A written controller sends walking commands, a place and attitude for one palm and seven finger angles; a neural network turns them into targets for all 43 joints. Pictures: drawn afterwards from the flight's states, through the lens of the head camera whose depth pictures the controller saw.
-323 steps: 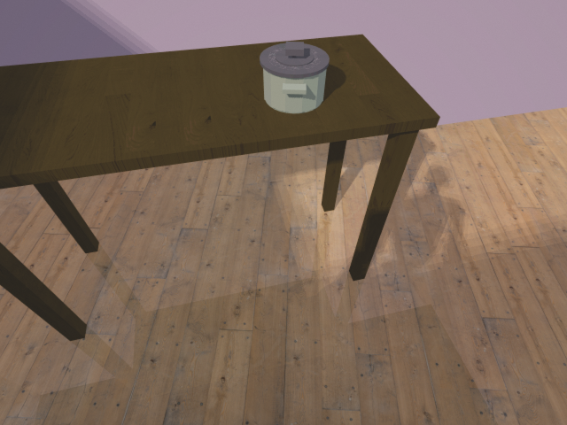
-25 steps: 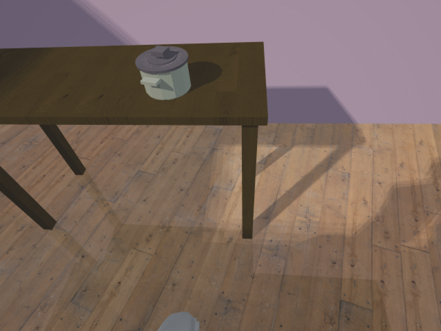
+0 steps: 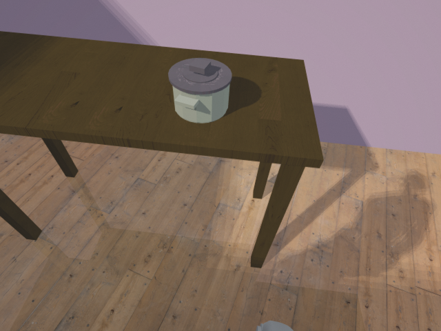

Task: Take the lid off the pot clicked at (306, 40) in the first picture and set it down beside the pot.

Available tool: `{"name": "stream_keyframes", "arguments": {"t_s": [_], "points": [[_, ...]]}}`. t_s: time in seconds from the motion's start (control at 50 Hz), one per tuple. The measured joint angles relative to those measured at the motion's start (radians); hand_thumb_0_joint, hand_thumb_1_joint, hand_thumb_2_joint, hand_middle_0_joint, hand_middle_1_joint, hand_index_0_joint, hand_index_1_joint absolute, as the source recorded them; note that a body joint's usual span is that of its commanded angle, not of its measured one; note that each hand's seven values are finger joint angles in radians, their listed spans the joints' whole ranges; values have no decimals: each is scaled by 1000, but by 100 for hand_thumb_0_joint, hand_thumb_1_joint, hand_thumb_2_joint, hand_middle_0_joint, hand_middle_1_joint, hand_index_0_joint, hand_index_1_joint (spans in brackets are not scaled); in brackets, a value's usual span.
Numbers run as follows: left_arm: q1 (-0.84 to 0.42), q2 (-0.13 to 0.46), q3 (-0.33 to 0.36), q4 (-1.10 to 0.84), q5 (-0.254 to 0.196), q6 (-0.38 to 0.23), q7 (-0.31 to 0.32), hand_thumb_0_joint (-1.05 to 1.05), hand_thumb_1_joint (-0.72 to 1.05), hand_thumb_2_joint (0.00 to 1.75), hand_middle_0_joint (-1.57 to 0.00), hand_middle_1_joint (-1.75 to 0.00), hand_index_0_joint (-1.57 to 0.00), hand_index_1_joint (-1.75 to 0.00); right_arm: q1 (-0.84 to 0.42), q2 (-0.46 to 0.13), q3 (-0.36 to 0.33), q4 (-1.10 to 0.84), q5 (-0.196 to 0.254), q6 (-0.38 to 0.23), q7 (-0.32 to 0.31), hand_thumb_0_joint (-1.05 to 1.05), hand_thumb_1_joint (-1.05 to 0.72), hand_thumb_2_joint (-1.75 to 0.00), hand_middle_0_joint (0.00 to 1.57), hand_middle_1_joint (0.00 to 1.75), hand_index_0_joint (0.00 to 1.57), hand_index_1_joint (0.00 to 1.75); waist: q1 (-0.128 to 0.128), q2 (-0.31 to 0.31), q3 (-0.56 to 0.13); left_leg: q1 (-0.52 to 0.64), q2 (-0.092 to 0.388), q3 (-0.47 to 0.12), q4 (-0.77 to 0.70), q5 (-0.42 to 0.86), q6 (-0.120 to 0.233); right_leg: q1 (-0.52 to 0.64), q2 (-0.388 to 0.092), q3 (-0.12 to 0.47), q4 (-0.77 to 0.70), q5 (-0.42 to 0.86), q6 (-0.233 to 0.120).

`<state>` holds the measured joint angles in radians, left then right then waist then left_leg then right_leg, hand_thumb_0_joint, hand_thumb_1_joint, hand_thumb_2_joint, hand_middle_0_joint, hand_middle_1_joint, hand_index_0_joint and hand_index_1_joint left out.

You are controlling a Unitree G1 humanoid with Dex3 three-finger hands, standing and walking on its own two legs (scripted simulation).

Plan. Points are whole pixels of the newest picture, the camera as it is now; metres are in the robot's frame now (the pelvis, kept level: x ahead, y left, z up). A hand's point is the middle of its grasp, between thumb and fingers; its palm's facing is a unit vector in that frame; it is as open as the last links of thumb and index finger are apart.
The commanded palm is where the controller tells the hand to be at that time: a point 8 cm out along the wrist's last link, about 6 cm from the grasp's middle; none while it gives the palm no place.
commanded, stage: take the last steps up to it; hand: left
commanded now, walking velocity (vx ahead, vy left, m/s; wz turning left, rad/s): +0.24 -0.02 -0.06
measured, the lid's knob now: (200, 66) +0.67 +0.12 +0.14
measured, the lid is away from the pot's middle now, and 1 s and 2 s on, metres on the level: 0.00 0.00 0.00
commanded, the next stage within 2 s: come to a stop and stand still in 0.24 s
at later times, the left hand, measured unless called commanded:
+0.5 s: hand (168, 279) +0.25 +0.14 -0.17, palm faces +0.00 -0.97 -0.22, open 7.2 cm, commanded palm none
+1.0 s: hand (112, 322) +0.16 +0.24 -0.18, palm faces +0.05 -0.98 -0.19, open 7.4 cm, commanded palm none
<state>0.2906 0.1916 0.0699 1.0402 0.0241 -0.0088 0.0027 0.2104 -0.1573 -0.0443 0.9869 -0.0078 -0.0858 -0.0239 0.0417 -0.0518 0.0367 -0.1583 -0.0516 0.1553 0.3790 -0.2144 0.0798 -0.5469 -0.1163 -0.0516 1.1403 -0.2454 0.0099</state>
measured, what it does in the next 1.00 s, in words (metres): walks ahead: right foot, then left foot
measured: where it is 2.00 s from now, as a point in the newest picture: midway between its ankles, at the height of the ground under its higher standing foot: outside the picture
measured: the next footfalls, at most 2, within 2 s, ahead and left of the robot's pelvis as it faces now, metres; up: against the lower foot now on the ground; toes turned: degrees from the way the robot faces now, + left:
right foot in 0.32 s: +0.24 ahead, -0.12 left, +0.00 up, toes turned -7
left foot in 0.78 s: +0.21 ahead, +0.14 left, +0.00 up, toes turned +0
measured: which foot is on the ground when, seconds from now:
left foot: down 0.00-0.34, up 0.36-0.76, down 0.78-1.00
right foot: up 0.00-0.30, down 0.32-0.78, up 0.80-1.00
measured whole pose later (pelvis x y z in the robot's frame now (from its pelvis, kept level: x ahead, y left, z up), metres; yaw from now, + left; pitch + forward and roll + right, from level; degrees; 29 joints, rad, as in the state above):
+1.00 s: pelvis +0.14 +0.04 +0.01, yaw -2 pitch +0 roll -2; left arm 0.27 0.26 0.08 1.01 0.02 0.06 0.01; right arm 0.17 -0.12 -0.01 0.99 -0.02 0.01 -0.04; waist 0.03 -0.07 0.02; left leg -0.24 0.02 0.03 0.41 -0.17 0.03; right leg -0.41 0.01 0.04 1.03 -0.36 0.05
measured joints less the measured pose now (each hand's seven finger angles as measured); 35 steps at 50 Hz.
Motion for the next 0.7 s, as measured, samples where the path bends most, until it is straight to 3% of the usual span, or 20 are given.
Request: {"name": "stream_keyframes", "arguments": {"t_s": [0.08, 0.18, 0.28, 0.32, 0.36, 0.4, 0.44, 0.58, 0.7], "points": [[-79, 0, 1, -47, 1, 6, -6, 0, 91, 90, -20, -30, -20, -30, 71, -12, 3, 36, -4, 4, -2, -3, -94, -90, 20, 30, 20, 30, -18, 1, -17, 72, -25, -2, -84, 5, 5, -47, 3, 1, -95, 61, 14], [-148, -6, -8, -79, -2, 12, -10, 0, 91, 90, -20, -30, -20, -30, 151, -5, 12, 79, -13, 13, -3, -1, -93, -90, 20, 30, 20, 30, -56, 22, -4, 137, -25, -11, -113, -31, -4, -19, 9, -5, -279, 61, 9], [-185, -17, -21, -92, -6, 7, -10, 0, 91, 90, -20, -30, -20, -30, 211, 6, 20, 114, -22, 26, -3, 0, -92, -90, 20, 30, 20, 30, -99, 55, 28, 169, 9, -9, -50, -123, -33, 72, 44, -35, -466, 31, -20], [-187, -19, -27, -98, -5, -9, -11, 0, 91, 90, -20, -30, -20, -30, 238, 14, 24, 130, -18, 31, -2, 0, -91, -90, 20, 30, 20, 30, -106, 63, 36, 156, 31, -10, 44, -194, -50, 145, 66, -50, -562, 81, -34], [-188, -26, -28, -96, -7, -37, -7, 0, 91, 90, -20, -30, -20, -30, 236, 21, 24, 149, -8, 45, 0, 0, -91, -90, 20, 30, 20, 30, -100, 74, 51, 63, 61, -28, 294, -274, -63, 159, 87, -57, -540, 45, -68], [-180, -40, -37, -91, -15, -46, 0, 0, 91, 90, -20, -30, -20, -30, 211, 19, 22, 155, -2, 61, -4, 0, -91, -90, 20, 30, 20, 30, -97, 88, 70, -53, 68, -76, 556, -320, -75, 183, 102, -69, -535, 16, -79], [-160, -52, -45, -78, -18, -39, 12, 0, 91, 90, -20, -30, -20, -30, 175, 15, 19, 149, -1, 75, -8, 0, -91, -90, 20, 30, 20, 30, -86, 91, 72, -141, 75, -99, 664, -306, -91, 214, 112, -65, -576, 25, -73], [-125, -33, -24, -55, -11, 3, 40, -1, 94, 90, -21, -30, -20, -30, 33, 1, -2, 72, 1, 117, -7, 0, -91, -90, 20, 29, 20, 30, -53, 74, 57, -285, 89, -149, 580, -239, -134, 246, 100, -45, -644, 49, -64], [-108, -1, -11, -62, -1, 28, 37, 0, 92, 90, -21, -30, -20, -30, -75, -23, -18, 13, 1, 125, 0, 0, -91, -90, 20, 29, 19, 30, -19, 48, 62, -263, 72, -152, 482, -220, -143, 235, 71, -23, -627, 52, -33]]}}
